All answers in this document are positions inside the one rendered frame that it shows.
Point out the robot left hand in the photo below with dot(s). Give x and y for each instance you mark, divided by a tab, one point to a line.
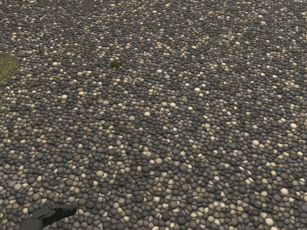
47	215

